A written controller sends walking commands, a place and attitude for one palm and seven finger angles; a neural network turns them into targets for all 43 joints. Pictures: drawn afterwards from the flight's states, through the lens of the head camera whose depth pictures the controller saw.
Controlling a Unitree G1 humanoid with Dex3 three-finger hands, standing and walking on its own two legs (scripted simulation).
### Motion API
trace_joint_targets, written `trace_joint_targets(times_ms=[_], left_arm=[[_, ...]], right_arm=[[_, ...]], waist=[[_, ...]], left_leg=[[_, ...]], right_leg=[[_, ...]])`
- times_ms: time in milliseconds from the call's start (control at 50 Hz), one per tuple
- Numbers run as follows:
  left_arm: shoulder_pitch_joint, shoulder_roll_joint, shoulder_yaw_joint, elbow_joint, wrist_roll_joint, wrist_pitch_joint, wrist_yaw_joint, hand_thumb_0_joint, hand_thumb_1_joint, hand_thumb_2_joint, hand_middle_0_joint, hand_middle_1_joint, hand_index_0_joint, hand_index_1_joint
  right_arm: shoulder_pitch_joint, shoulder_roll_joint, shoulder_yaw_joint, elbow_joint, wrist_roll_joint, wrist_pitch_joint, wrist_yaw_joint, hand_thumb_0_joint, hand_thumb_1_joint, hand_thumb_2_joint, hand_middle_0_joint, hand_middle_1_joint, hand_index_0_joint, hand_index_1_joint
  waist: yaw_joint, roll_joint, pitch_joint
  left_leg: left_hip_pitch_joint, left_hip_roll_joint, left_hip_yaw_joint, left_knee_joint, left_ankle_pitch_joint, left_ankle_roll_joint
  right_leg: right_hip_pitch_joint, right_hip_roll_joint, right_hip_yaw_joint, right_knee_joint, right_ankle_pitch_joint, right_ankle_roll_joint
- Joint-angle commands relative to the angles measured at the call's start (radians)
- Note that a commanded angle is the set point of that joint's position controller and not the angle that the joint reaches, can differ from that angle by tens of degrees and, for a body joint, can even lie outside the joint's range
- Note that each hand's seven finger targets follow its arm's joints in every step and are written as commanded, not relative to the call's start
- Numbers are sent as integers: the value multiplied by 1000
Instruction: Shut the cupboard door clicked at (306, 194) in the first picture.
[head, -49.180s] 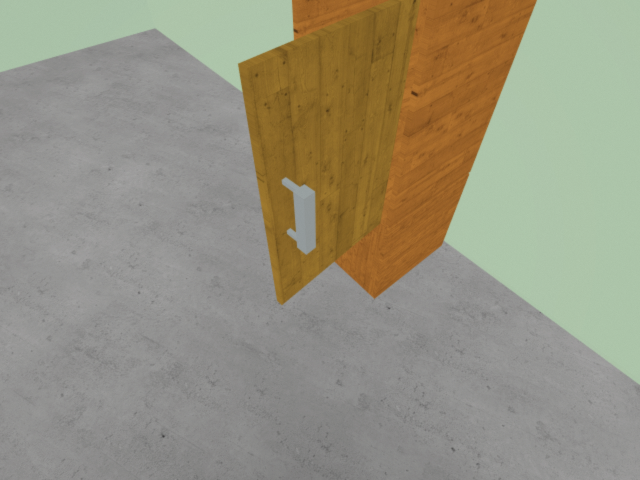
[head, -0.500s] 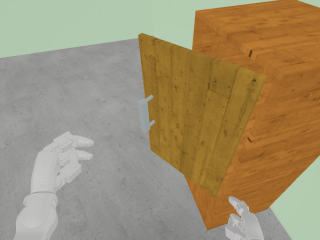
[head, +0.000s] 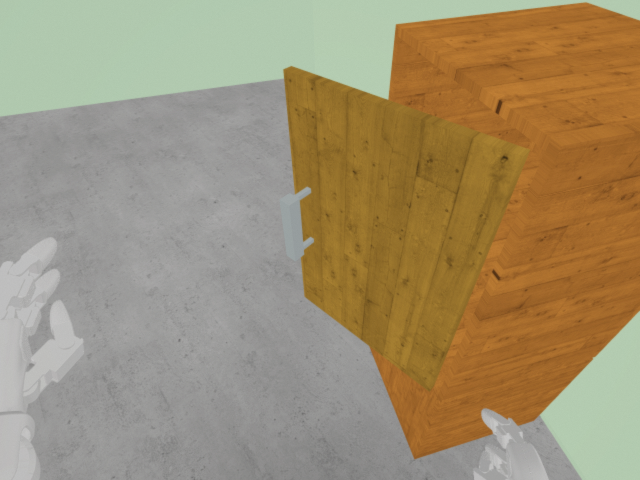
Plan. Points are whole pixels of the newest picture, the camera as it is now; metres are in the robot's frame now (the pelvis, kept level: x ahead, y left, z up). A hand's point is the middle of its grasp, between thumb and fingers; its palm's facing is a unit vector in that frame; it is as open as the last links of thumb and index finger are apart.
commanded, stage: draw the hand back to the body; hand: left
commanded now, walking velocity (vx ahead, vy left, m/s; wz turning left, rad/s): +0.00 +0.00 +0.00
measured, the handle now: (300, 223) +0.59 +0.12 -0.04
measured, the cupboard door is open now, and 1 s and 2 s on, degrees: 32 32 32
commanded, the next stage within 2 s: step back with the hand held close in 0.14 s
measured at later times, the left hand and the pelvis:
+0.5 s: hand (92, 338) +0.20 +0.26 +0.14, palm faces +0.36 -0.80 -0.48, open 7.4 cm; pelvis -0.01 +0.00 +0.00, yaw -1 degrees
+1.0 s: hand (21, 405) +0.13 +0.28 +0.14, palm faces +0.45 -0.78 -0.44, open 7.4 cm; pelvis -0.07 +0.02 -0.02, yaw +0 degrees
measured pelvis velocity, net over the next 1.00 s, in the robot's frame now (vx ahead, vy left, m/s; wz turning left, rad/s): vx -0.07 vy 0.02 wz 0.00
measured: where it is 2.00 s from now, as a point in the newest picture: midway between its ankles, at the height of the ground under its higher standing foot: outside the picture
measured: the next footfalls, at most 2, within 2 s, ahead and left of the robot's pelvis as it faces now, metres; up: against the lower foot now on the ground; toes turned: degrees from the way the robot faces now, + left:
none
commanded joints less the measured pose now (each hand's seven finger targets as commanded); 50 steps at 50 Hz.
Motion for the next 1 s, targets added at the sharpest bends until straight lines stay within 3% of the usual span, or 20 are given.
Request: trace_joint_targets(times_ms=[0, 80, 160, 180, 200, 240, 260, 280, 320, 360, 400, 500, 580, 640, 700, 780, 800, 880, 900, 980], left_arm=[[-97, 251, 153, -256, 2, -77, 26, 0, 900, 900, -200, -300, -200, -300], [-100, 235, 145, -263, 3, -81, 27, 0, 900, 900, -200, -300, -200, -300], [-88, 212, 135, -208, -1, -77, 18, 0, 900, 900, -200, -300, -200, -300], [-84, 202, 130, -196, -1, -77, 15, 0, 900, 900, -200, -300, -200, -300], [-68, 201, 130, -170, -3, -74, 11, 0, 900, 900, -200, -300, -200, -300], [-74, 197, 127, -178, -5, -77, 8, 0, 900, 900, -200, -300, -200, -300], [-207, 301, 226, -252, 8, -120, 18, 0, 900, 900, -200, -300, -200, -300], [-94, 243, 183, -164, 7, -127, 15, 0, 900, 900, -200, -300, -200, -300], [-59, 220, 148, -191, 17, -134, 12, 0, 900, 900, -200, -300, -200, -300], [-15, 222, 152, -209, 17, -146, 18, 0, 900, 900, -200, -300, -200, -300], [21, 256, 188, -253, 15, -155, 27, 0, 900, 900, -200, -300, -200, -300], [94, 310, 254, -314, 5, -147, 40, 0, 900, 900, -200, -300, -200, -300], [121, 299, 249, -344, 2, -141, 41, 0, 900, 900, -200, -300, -200, -300], [136, 285, 247, -328, 5, -138, 39, 0, 900, 900, -200, -300, -200, -300], [118, 284, 257, -312, 17, -145, 39, 0, 900, 900, -200, -300, -200, -300], [66, 259, 236, -288, 31, -161, 41, 0, 900, 900, -200, -300, -200, -300], [44, 283, 257, -301, 39, -170, 41, 0, 900, 900, -200, -300, -200, -300], [-20, 262, 227, -369, 43, -188, 41, 0, 900, 900, -200, -300, -200, -300], [-41, 287, 248, -393, 49, -196, 42, 0, 900, 900, -200, -300, -200, -300], [-63, 266, 234, -408, 53, -209, 46, 0, 900, 900, -200, -300, -200, -300]], right_arm=[[-130, -95, -40, -162, -1, -68, -18, 0, -900, -900, 200, 300, 200, 300], [-138, -82, -32, -159, -1, -81, -18, 0, -900, -900, 200, 300, 200, 300], [-133, -84, -35, -153, 0, -75, -17, 0, -900, -900, 200, 300, 200, 300], [-130, -84, -36, -152, 0, -74, -14, 0, -900, -900, 200, 300, 200, 300], [-133, -86, -38, -150, 1, -72, -14, 0, -900, -900, 200, 300, 200, 300], [-132, -87, -42, -156, 2, -67, -13, 0, -900, -900, 200, 300, 200, 300], [-133, -117, -50, -191, 8, -43, -9, 0, -900, -900, 200, 300, 200, 300], [-116, -108, -52, -169, 1, -29, -11, 0, -900, -900, 200, 300, 200, 300], [-128, -105, -55, -174, -1, -12, -5, 0, -900, -900, 200, 300, 200, 300], [-118, -110, -62, -181, -2, 3, -4, 0, -900, -900, 200, 300, 200, 300], [-121, -115, -67, -192, -4, 16, -9, 0, -900, -900, 200, 300, 200, 300], [-127, -118, -79, -233, 2, 61, -23, 0, -900, -900, 200, 300, 200, 300], [-117, -119, -83, -258, 5, 80, -29, 0, -900, -900, 200, 300, 200, 300], [-115, -126, -84, -261, 2, 78, -27, 0, -900, -900, 200, 300, 200, 300], [-121, -137, -86, -260, -1, 67, -29, 0, -900, -900, 200, 300, 200, 300], [-102, -138, -81, -260, 3, 50, -32, 0, -900, -900, 200, 300, 200, 300], [-107, -142, -84, -257, 0, 45, -32, 0, -900, -900, 200, 300, 200, 300], [-93, -137, -80, -256, 0, 22, -32, 0, -900, -900, 200, 300, 200, 300], [-98, -141, -80, -252, -4, 15, -31, 0, -900, -900, 200, 300, 200, 300], [-85, -136, -77, -246, -4, -5, -25, 0, -900, -900, 200, 300, 200, 300]], waist=[[6, 21, -102], [2, 65, -52], [-5, 7, -5], [-5, 19, -1], [-5, -26, 14], [-5, -34, -13], [-43, -6, 28], [-50, -74, 4], [-54, -81, -25], [-57, -64, -87], [-56, -25, -155], [-56, -32, -252], [-58, 2, -244], [-54, 26, -207], [-49, 54, -143], [-64, 23, -69], [-62, 22, -73], [-69, 22, -103], [-67, 30, -111], [-70, 44, -92]], left_leg=[[-64, 27, -42, -82, 203, -18], [-75, 24, -40, -87, 192, -25], [-80, 29, -32, -93, 174, -20], [-80, 29, -31, -95, 171, -21], [-83, 31, -32, -97, 165, -18], [-70, 32, -28, -95, 168, -14], [-158, 51, -43, -44, 75, 5], [-146, 46, -55, -8, 64, 5], [-130, 42, -52, 33, 82, 0], [-128, 48, -51, 34, 126, -3], [-125, 64, -62, 13, 228, -7], [-146, 94, -73, 25, 485, -13], [-191, 120, -82, 21, 523, -9], [-292, 148, -109, -20, 401, 5], [-477, 166, -140, -88, 94, 37], [-666, 167, -158, -119, -231, 65], [-684, 166, -169, -121, -259, 69], [-680, 158, -163, -89, -295, 73], [-685, 159, -173, -91, -302, 75], [-727, 146, -162, -58, -413, 75]], right_leg=[[84, 11, 41, -55, 117, -28], [63, 13, 37, -60, 109, -30], [38, 16, 37, -79, 84, -25], [36, 16, 38, -78, 81, -26], [29, 15, 39, -89, 71, -24], [36, 14, 42, -84, 73, -21], [-39, -44, 164, -143, 85, -28], [-58, -78, 180, -159, 65, -38], [-82, -112, 203, -160, 93, -52], [-56, -117, 181, -120, 149, -54], [-2, -101, 140, -46, 278, -46], [81, -66, 95, 93, 549, -19], [68, -44, 93, 154, 529, -8], [77, -22, 94, 187, 400, -1], [128, -1, 102, 219, 280, 7], [164, 5, 129, 262, 242, 10], [178, 7, 135, 265, 250, 10], [157, 12, 144, 303, 241, 9], [165, 10, 147, 304, 239, 9], [128, 4, 177, 307, 134, -1]])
